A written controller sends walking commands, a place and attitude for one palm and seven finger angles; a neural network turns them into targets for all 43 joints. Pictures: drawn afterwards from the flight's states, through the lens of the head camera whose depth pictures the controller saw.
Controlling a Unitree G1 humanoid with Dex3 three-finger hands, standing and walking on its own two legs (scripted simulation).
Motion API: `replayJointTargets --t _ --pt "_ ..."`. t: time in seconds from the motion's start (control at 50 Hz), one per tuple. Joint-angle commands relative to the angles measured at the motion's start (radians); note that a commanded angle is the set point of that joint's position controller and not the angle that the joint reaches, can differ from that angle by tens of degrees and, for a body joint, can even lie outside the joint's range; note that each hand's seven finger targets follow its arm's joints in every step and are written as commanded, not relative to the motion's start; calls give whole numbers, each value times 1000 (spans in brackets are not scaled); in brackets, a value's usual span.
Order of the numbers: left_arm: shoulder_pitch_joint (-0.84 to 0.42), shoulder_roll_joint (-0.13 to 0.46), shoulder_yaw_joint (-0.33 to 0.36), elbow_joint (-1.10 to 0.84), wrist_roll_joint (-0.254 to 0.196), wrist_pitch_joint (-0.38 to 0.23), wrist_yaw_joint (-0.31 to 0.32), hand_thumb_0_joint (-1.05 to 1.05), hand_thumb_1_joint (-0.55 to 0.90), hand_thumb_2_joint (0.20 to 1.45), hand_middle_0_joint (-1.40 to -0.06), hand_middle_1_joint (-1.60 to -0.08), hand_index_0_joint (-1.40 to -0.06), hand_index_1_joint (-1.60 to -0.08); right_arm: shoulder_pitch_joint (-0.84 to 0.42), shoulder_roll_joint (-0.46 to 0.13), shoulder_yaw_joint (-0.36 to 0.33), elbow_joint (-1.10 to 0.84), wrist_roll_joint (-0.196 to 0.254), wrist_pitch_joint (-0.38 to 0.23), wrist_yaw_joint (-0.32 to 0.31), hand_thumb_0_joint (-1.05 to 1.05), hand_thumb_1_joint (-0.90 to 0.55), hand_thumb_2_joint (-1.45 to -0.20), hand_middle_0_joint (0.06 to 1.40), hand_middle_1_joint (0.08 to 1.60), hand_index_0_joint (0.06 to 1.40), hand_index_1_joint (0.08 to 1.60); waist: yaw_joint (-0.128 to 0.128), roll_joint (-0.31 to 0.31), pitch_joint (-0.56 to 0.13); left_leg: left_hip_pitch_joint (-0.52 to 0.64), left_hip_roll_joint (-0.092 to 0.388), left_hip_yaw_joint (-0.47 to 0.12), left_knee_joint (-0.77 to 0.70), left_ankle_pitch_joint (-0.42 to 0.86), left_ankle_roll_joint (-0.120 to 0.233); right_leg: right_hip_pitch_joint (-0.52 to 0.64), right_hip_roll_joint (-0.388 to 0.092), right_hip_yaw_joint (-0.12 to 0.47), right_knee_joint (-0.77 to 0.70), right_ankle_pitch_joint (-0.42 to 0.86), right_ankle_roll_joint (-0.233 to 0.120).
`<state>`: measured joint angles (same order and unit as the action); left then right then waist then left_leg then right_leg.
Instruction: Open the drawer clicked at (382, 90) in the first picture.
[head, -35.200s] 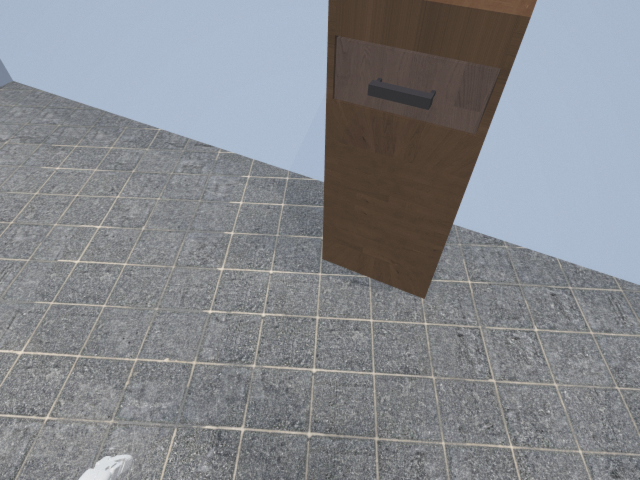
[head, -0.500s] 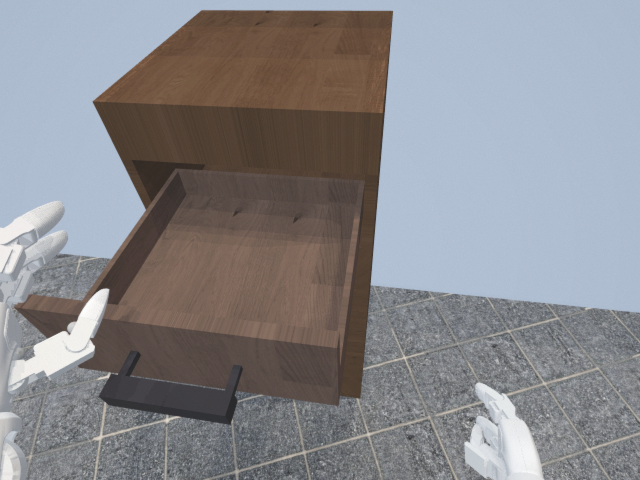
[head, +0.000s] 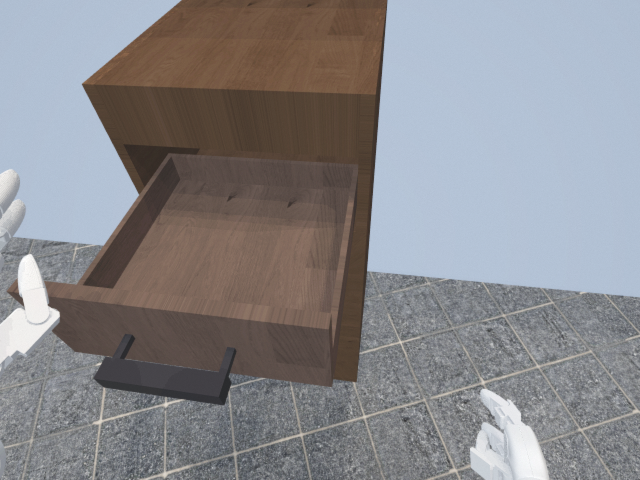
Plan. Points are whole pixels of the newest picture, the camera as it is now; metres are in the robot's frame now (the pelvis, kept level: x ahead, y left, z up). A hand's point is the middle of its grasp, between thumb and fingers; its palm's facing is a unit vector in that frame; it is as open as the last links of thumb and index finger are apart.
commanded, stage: step back with the hand held close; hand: left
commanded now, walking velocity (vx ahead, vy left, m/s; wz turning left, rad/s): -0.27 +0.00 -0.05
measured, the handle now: (171, 363) +0.25 +0.21 +0.03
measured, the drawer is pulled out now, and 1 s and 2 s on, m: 0.30 0.30 0.30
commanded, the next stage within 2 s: stop stepping back and stand still in 1.24 s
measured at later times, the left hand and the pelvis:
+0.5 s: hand out of the picture +0.14 +0.26 +0.21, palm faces +0.40 -0.79 -0.46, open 7.5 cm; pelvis -0.06 +0.02 -0.01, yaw -1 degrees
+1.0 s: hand out of the picture +0.09 +0.23 +0.20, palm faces +0.34 -0.81 -0.48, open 7.5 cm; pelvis -0.13 +0.01 -0.01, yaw -2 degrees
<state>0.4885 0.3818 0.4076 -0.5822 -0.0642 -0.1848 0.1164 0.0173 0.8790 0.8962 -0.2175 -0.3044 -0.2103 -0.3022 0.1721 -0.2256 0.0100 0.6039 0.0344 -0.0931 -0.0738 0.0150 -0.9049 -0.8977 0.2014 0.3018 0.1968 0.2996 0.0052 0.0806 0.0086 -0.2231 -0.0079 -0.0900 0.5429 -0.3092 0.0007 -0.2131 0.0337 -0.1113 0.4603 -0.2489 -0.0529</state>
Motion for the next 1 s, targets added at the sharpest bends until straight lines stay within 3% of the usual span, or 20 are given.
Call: replayJointTargets --t 0.0,0.08,0.12,0.2,0.38,0.4,0.48,0.52,0.56,0.6,0.62,0.66,0.68,0.72,0.76,0.82,0.84,0.94,0.96,0.98 --pt "91 163 123 -169 0 -61 17 0 900 900 -200 -300 -200 -300 -98 -90 -45 -168 2 -17 -7 0 -900 -900 200 300 200 300 -19 -104 -150 -11 39 21 -10 219 30 34 -228 130 -83 259 -5" --pt "127 206 165 -278 4 -68 25 0 900 900 -200 -300 -200 -300 -116 -111 -65 -196 -9 7 -14 0 -900 -900 200 300 200 300 -13 -15 -189 -60 102 -30 -76 441 33 83 -149 86 21 327 26" --pt "136 201 161 -322 8 -72 30 0 900 900 -200 -300 -200 -300 -101 -109 -67 -208 -18 11 -17 0 -900 -900 200 300 200 300 -14 -24 -197 -116 117 -60 -74 489 30 132 -135 85 50 352 25" --pt "149 219 175 -340 -4 -74 32 0 900 900 -200 -300 -200 -300 -84 -107 -65 -208 -13 0 -15 0 -900 -900 200 300 200 300 -13 -35 -216 -137 107 -55 -55 389 23 114 -159 108 46 319 7" --pt "90 220 183 -317 4 -81 43 0 900 900 -200 -300 -200 -300 -85 -115 -59 -194 -23 -20 -12 0 -900 -900 200 300 200 300 -5 45 -149 -290 165 -88 -164 140 60 90 -102 117 110 108 41" --pt "77 203 166 -311 4 -81 42 0 900 900 -200 -300 -200 -300 -75 -114 -53 -197 -22 -22 -9 0 -900 -900 200 300 200 300 -7 28 -142 -312 165 -93 -162 118 61 94 -100 115 117 96 43" --pt "42 199 157 -287 11 -76 43 0 900 900 -200 -300 -200 -300 -68 -118 -52 -198 -18 -25 -2 0 -900 -900 200 300 200 300 -13 -27 -110 -354 132 -53 -111 -78 60 44 -140 189 50 16 27" --pt "10 194 138 -281 12 -79 45 0 900 900 -200 -300 -200 -300 -65 -116 -46 -200 -18 -25 3 0 -900 -900 200 300 200 300 -19 -96 -71 -328 94 -38 -50 -180 53 -59 -180 255 -58 -127 14" --pt "-6 194 126 -279 17 -81 51 0 900 900 -200 -300 -200 -300 -61 -119 -44 -194 -20 -23 4 0 -900 -900 200 300 200 300 -22 -127 -50 -254 58 -8 45 -206 39 -178 -222 298 -163 -285 -4" --pt "-23 209 124 -312 20 -85 58 0 900 900 -200 -300 -200 -300 -55 -117 -40 -183 -25 -24 1 0 -900 -900 200 300 200 300 -24 -135 -71 -165 38 20 116 -173 29 -247 -262 297 -201 -318 -24" --pt "-19 208 125 -322 19 -86 59 0 900 900 -200 -300 -200 -300 -54 -119 -39 -182 -27 -24 1 0 -900 -900 200 300 200 300 -23 -137 -81 -150 41 18 102 -161 30 -246 -259 269 -187 -299 -21" --pt "6 214 136 -345 21 -90 60 0 900 900 -200 -300 -200 -300 -60 -124 -39 -190 -30 -22 -1 0 -900 -900 200 300 200 300 -19 -44 -85 -187 79 -32 -18 -170 46 -204 -207 211 -107 -246 2" --pt "25 241 171 -348 25 -93 65 0 900 900 -200 -300 -200 -300 -74 -129 -43 -196 -34 -24 -5 0 -900 -900 200 300 200 300 -16 42 -89 -255 127 -85 -128 -152 60 -139 -151 173 -13 -195 22" --pt "35 220 174 -395 33 -107 69 0 900 900 -200 -300 -200 -300 -74 -117 -48 -210 -42 -38 -4 0 -900 -900 200 300 200 300 -7 171 -124 -425 251 -199 -260 -76 97 36 -44 95 273 -97 51" --pt "78 211 187 -363 27 -121 58 0 900 900 -200 -300 -200 -300 -55 -115 -61 -200 -41 -58 1 0 -900 -900 200 300 200 300 -5 145 -154 -443 291 -169 -274 -89 112 57 -28 115 394 -205 50" --pt "78 207 187 -368 19 -118 56 0 900 900 -200 -300 -200 -300 -38 -108 -65 -163 -53 -78 7 0 -900 -900 200 300 200 300 -3 81 -163 -219 285 -148 -136 363 123 -58 -33 105 265 -152 58" --pt "73 202 181 -341 14 -116 48 0 900 900 -200 -300 -200 -300 -40 -113 -62 -147 -49 -83 12 0 -900 -900 200 300 200 300 -3 73 -162 -171 281 -143 -123 425 119 -68 -31 98 216 -130 62" --pt "23 222 186 -308 -1 -138 15 0 900 900 -200 -300 -200 -300 -69 -128 -52 -113 -38 -105 27 0 -900 -900 200 300 200 300 6 84 -182 -82 270 -131 -92 442 99 -20 -36 96 19 -28 58" --pt "34 194 164 -310 -8 -134 10 0 900 900 -200 -300 -200 -300 -62 -127 -56 -118 -23 -105 31 0 -900 -900 200 300 200 300 5 55 -236 -56 239 -92 -50 435 76 15 -44 94 -10 74 50" --pt "73 217 182 -320 -13 -128 7 0 900 900 -200 -300 -200 -300 -70 -124 -66 -130 -9 -105 34 0 -900 -900 200 300 200 300 10 -5 -282 -32 191 -37 -1 347 54 24 -77 105 -33 158 35"
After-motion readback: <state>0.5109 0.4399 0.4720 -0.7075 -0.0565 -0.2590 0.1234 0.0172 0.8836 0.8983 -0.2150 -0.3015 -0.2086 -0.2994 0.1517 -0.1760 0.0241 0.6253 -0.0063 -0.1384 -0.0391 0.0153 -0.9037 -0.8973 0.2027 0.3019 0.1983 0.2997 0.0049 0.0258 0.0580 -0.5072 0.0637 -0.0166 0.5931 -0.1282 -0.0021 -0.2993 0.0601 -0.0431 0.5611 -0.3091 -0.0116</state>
